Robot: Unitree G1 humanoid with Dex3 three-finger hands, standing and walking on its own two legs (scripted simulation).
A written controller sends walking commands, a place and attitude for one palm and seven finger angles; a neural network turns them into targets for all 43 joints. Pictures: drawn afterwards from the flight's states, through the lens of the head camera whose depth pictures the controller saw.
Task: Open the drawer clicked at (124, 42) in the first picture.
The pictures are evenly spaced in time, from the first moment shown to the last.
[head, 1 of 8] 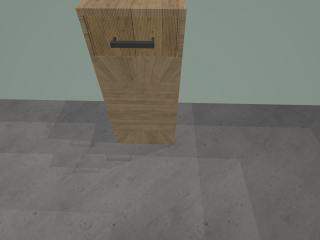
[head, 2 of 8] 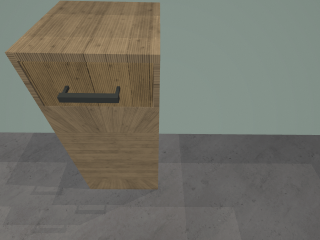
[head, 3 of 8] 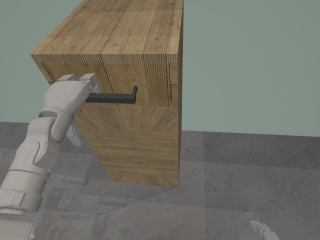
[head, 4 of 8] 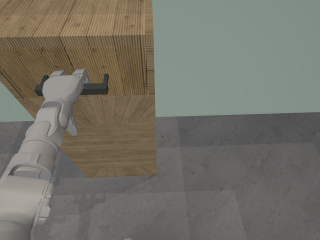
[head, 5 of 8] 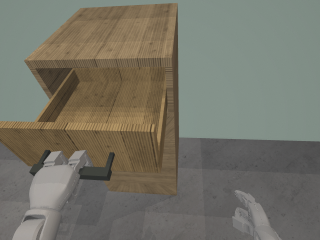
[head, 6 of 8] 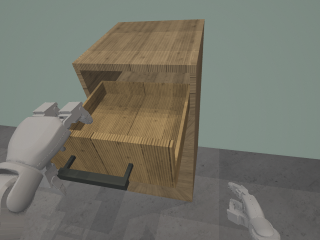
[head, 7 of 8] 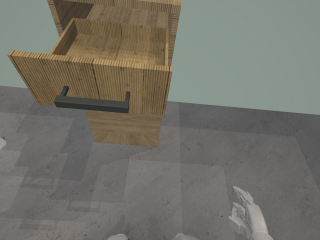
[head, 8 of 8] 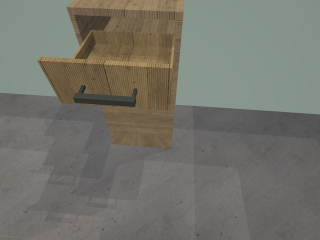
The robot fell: no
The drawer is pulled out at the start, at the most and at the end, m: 0.00 0.30 0.30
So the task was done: yes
